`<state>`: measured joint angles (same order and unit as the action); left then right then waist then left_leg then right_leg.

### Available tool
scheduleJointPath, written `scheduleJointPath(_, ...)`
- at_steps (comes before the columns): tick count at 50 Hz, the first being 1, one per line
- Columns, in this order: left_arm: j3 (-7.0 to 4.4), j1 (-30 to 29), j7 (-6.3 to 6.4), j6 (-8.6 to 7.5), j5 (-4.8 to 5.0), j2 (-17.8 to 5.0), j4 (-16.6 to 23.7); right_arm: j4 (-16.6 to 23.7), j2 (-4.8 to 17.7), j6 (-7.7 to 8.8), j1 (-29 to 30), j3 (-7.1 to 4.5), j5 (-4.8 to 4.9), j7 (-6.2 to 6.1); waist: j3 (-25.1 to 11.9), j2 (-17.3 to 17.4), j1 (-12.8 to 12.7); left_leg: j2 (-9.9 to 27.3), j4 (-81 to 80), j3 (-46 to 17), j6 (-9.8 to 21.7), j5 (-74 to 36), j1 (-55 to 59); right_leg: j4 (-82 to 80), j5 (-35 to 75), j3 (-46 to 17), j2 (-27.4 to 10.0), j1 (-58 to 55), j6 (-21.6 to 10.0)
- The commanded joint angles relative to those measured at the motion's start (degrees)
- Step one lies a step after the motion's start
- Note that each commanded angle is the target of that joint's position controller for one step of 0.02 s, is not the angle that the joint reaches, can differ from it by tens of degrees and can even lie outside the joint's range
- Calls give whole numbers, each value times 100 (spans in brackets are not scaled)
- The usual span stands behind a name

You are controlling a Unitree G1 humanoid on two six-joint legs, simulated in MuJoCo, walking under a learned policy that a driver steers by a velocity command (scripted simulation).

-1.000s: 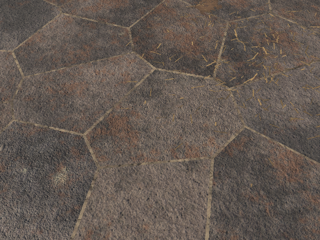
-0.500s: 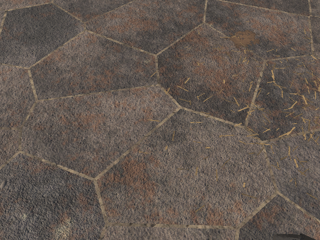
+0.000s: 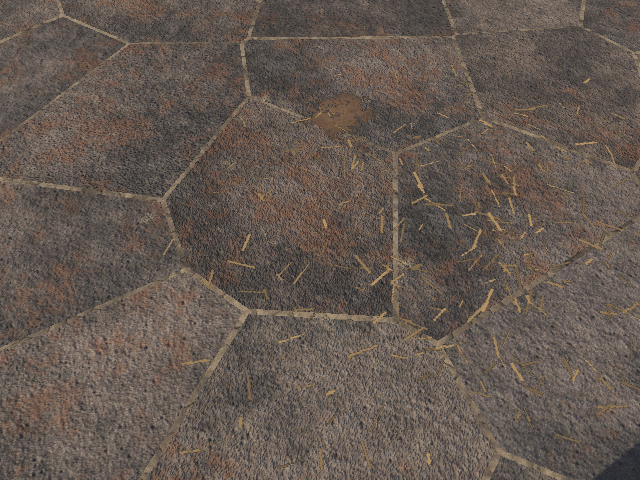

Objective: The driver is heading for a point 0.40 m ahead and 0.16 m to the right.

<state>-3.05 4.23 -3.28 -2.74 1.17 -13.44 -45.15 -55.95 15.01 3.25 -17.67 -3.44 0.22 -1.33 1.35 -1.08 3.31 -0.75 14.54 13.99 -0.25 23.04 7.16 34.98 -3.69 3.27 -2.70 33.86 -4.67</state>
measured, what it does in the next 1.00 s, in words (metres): walks ahead, turning right: right foot, then left foot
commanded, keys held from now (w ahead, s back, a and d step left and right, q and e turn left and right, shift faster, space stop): w+e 0.36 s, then no key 0.64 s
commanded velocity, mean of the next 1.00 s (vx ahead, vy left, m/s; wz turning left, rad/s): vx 0.29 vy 0.00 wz -0.33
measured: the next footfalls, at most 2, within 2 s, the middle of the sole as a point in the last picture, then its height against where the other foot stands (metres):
right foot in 0.04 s outside the picture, level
left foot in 0.50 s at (298, 462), level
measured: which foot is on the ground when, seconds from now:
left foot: down 0.00-0.06, up 0.08-0.48, down 0.50-1.00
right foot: up 0.00-0.02, down 0.04-0.52, up 0.54-0.82, down 0.84-1.00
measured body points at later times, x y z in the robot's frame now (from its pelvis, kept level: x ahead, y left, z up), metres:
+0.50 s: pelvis +0.29 -0.01 +0.00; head +0.32 -0.03 +0.45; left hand +0.41 +0.27 -0.11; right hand +0.45 -0.30 -0.08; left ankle +0.47 +0.07 -0.72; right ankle +0.16 -0.09 -0.72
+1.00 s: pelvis +0.40 -0.03 +0.01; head +0.40 -0.04 +0.46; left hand +0.59 +0.18 -0.11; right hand +0.43 -0.31 -0.12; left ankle +0.47 +0.07 -0.72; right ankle +0.36 -0.16 -0.72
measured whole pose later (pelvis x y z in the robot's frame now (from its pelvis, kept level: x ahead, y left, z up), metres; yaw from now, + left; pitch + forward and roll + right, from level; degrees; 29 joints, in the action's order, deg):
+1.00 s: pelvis +0.40 -0.03 +0.01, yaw -19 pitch +0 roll +1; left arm -2.5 13.3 1.8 0.4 -1.0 -13.4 -45.8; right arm -51.2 13.4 1.4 -8.6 -1.0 -0.9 0.4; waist 0.8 0.6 0.8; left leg -0.9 29.2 1.1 0.6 12.6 -16.2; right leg 31.7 -16.9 -3.3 -1.3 14.4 1.7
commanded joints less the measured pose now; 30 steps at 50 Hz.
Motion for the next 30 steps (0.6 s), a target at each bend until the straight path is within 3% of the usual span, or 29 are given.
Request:
scheduleJointPath(1,-349,783,-41,-40,33,-905,320,358,1203,-112,196,-265,32,-104,-519,630,-823,1587,2055,-154,550,-6946,-109,-131,-538,417,577,-1310,-405)
scheduleJointPath(2,-552,1743,56,-14,32,-1305,105,454,1176,-94,261,-239,28,-119,-1014,327,-1303,1341,3547,-120,325,-5871,-1157,-508,-300,-151,439,-2975,-683)
scheduleJointPath(3,-685,2041,171,17,42,-1900,40,717,416,49,-156,-19,-153,-21,-1516,-1049,-890,385,5659,-256,-32,-1291,-3659,-670,-678,-2883,-1008,-5038,-1544)
scheduleJointPath(4,-586,2074,157,-52,-9,-1763,188,849,442,336,-24,43,-26,92,-2274,-954,-877,-302,6700,-1602,-33,1144,-4835,-1614,-1072,-5233,-1759,-5876,-2194)
scheduleJointPath(5,-473,1957,159,-98,-61,-1363,177,1022,801,515,644,-65,193,177,-1701,-540,-1072,93,6741,-2012,124,702,-5411,-1765,-870,-4414,-1533,-5579,-1806)
scheduleJointPath(6,-417,1602,166,-140,-32,-1141,224,1082,799,599,829,-52,223,190,-1074,-200,-880,367,6259,-1946,221,162,-5376,-1773,-449,-3512,-1272,-4733,-1553)
scheduleJointPath(7,-370,1178,162,-154,-25,-991,323,1013,769,603,833,-80,103,145,-689,186,-598,580,5694,-1894,188,-148,-5021,-1844,49,-2917,-1015,-3844,-1357)
scheduleJointPath(8,-305,907,175,-159,-56,-814,425,980,842,532,767,-141,18,116,-493,161,-400,718,5310,-1883,126,-350,-4600,-1976,502,-2526,-821,-3212,-1257)
scheduleJointPath(10,-303,814,220,-165,-69,-871,505,1033,748,369,628,-161,-52,112,-418,15,-203,763,4863,-1828,-66,-528,-4184,-2180,900,-2300,-682,-2565,-1284)
scheduleJointPath(13,-373,1039,342,-164,-42,-1136,492,1237,566,264,1078,-114,-116,69,-224,-76,-279,639,3791,-1669,-339,-1275,-4192,-2281,1103,-1867,-464,-2060,-1206)
scheduleJointPath(16,-387,1267,408,-104,-9,-1165,456,1437,409,289,1723,-41,-85,103,-139,-285,-548,356,2365,-1629,-375,-2440,-3830,-2184,485,-1628,-157,-1827,-894)
scheduleJointPath(19,-383,1505,418,-61,2,-1154,351,1610,495,334,2095,-42,-10,164,-86,-432,-711,160,1676,-1647,-322,-2934,-3557,-1975,271,-1822,-239,-1950,-736)
scheduleJointPath(23,-342,1627,513,52,-54,-992,276,1600,747,451,1826,-125,-101,262,-322,-607,-590,58,1241,-1699,13,-2658,-3269,-926,1266,-2181,-446,-2791,-459)
scheduleJointPath(24,-317,1483,531,69,-62,-928,324,1500,775,488,1481,-148,-142,262,-455,-610,-380,32,984,-1605,153,-2870,-2846,-535,1610,-2151,-324,-2852,-334)
scheduleJointPath(25,-264,1427,529,60,-89,-787,403,1431,926,528,1084,-186,-240,242,-786,-479,-187,297,914,-1687,338,-3859,-2033,134,1680,-1992,-5,-2686,-116)
scheduleJointPath(26,-167,1625,531,35,-188,-556,538,1406,1266,541,477,-235,-374,228,-1593,317,-72,1336,1455,-2606,780,-6016,-404,1617,36,-1671,432,-1775,175)
scheduleJointPath(27,-103,2730,500,6,-63,-423,410,1241,1326,417,148,-268,-300,261,-2467,1923,-359,2575,1394,-4476,1892,-6495,1014,3306,-3709,-1379,1059,-462,527)
scheduleJointPath(28,-189,2843,483,48,-7,-963,232,1283,1029,320,176,-206,-62,298,-2450,1317,-291,2540,1138,-4906,1879,-4785,771,3891,-3649,-1664,730,-118,619)
scheduleJointPath(29,-253,2155,497,138,30,-1169,288,1366,766,249,508,-125,-23,288,-1652,823,-147,2230,969,-4250,1624,-3836,108,4080,-3278,-1501,566,201,711)
scheduleJointPath(30,-246,1726,538,237,-6,-1119,347,1400,564,186,870,-21,-90,284,-1198,452,-199,1936,779,-3752,1439,-3356,-649,3814,-2961,-1314,367,125,757)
